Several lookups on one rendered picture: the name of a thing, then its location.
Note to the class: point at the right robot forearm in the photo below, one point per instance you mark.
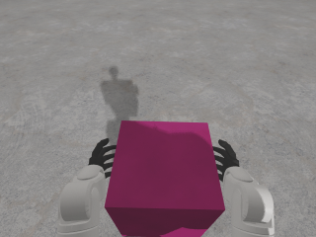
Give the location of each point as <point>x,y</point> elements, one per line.
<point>252,205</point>

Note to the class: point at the robot right hand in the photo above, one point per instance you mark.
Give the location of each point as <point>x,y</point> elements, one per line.
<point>229,160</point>

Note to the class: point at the left robot forearm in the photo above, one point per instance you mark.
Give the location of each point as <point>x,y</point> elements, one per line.
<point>78,212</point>

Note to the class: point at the robot left hand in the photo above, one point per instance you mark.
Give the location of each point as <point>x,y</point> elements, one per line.
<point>98,157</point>

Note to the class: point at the carton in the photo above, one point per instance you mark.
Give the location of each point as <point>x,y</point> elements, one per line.
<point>164,180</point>

